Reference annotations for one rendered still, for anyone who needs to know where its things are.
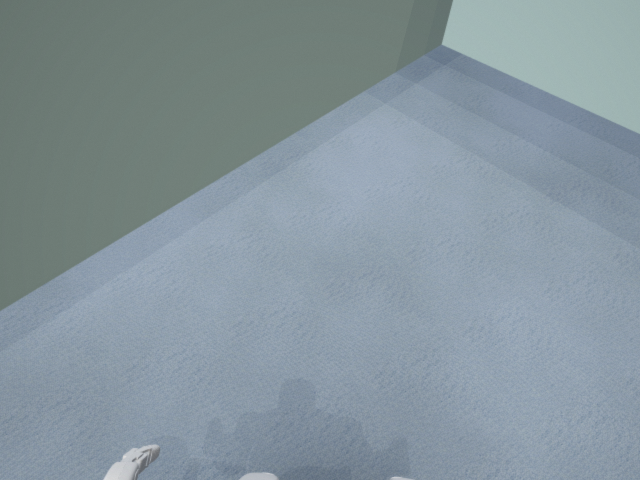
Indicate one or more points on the robot left hand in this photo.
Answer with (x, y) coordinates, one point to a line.
(133, 463)

